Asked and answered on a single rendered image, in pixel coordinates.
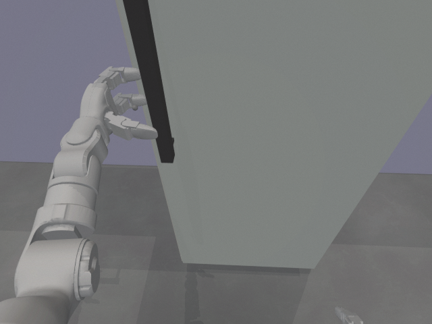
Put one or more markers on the left robot upper arm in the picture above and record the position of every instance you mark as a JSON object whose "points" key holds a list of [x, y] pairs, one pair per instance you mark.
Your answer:
{"points": [[54, 276]]}

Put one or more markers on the left robot hand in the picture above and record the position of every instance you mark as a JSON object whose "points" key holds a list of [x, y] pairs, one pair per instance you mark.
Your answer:
{"points": [[97, 102]]}

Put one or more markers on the right robot hand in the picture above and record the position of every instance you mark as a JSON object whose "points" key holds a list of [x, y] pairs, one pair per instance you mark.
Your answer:
{"points": [[346, 316]]}

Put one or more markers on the robot left forearm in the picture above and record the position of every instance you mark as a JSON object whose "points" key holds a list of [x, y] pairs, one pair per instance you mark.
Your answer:
{"points": [[69, 208]]}

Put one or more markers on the handle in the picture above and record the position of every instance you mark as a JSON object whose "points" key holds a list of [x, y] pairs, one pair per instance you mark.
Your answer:
{"points": [[141, 29]]}

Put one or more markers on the fridge door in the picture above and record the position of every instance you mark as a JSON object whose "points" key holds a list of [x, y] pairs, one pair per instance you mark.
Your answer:
{"points": [[283, 112]]}

